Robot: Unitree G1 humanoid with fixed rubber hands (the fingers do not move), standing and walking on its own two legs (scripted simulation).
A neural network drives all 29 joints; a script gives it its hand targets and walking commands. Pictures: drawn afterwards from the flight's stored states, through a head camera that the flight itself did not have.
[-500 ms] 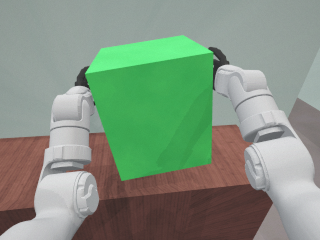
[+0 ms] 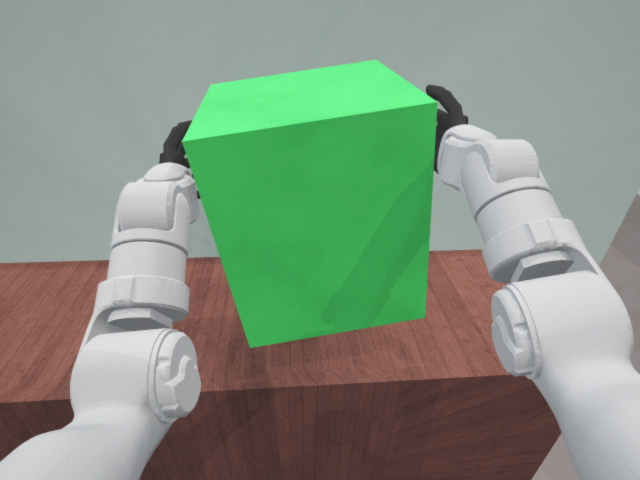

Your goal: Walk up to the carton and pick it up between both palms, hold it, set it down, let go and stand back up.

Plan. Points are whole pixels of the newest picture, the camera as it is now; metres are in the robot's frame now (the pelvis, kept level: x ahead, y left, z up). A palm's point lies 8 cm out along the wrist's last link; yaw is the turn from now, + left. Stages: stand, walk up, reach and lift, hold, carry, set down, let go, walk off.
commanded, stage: set down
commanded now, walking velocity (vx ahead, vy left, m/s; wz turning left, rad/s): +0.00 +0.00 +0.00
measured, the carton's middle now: (315, 198) +0.42 +0.00 +0.24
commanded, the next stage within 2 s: none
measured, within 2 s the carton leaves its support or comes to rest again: neither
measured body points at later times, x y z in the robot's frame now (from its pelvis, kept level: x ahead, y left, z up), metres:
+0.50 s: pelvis +0.01 +0.00 +0.00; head -0.03 +0.00 +0.45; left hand +0.42 +0.18 +0.27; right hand +0.45 -0.15 +0.28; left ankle +0.01 +0.12 -0.74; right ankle +0.06 -0.12 -0.74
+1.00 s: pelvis +0.01 +0.00 +0.00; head -0.02 -0.01 +0.45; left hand +0.43 +0.18 +0.25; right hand +0.46 -0.14 +0.27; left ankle +0.01 +0.12 -0.74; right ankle +0.06 -0.12 -0.74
